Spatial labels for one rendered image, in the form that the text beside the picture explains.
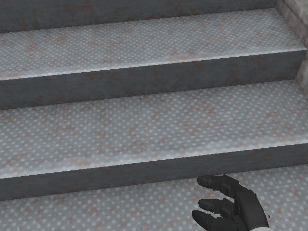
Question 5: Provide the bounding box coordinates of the robot right hand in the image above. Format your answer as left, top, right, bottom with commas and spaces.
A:
192, 174, 270, 231

